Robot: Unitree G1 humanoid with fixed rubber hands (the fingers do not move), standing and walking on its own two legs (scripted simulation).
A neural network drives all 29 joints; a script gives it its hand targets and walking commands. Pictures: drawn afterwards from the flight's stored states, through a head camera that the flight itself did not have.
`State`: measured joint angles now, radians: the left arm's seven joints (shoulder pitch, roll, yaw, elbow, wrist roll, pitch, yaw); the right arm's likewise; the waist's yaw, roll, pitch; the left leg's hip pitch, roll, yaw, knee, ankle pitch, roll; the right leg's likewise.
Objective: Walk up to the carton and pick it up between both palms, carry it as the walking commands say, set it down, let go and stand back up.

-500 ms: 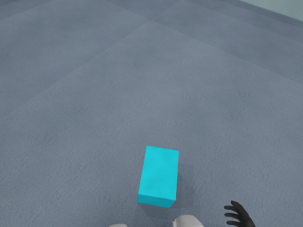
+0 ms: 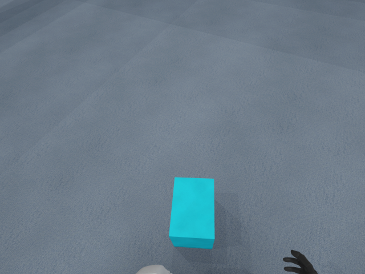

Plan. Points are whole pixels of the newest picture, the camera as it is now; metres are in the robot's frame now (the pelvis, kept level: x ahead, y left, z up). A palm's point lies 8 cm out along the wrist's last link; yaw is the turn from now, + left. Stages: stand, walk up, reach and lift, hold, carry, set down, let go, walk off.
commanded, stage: walk up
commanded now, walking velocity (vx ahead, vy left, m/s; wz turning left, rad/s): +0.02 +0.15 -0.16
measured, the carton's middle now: (193, 213) +0.43 +0.03 -0.65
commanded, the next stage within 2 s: none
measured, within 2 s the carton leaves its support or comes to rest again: neither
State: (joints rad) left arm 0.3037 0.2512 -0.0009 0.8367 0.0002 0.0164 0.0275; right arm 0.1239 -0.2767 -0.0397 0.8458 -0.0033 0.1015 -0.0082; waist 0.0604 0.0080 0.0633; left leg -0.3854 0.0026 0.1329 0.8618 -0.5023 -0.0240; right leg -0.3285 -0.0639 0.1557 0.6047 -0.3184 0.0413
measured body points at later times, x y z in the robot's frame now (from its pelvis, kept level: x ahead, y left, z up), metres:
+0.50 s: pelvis +0.01 +0.05 +0.00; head +0.03 +0.08 +0.45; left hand +0.06 +0.31 -0.15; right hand +0.10 -0.20 -0.12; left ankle -0.02 +0.12 -0.73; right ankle -0.04 -0.12 -0.67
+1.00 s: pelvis +0.01 +0.07 +0.00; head +0.04 +0.05 +0.44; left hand +0.05 +0.33 -0.13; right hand +0.10 -0.19 -0.15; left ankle +0.00 +0.16 -0.71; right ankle +0.00 -0.12 -0.73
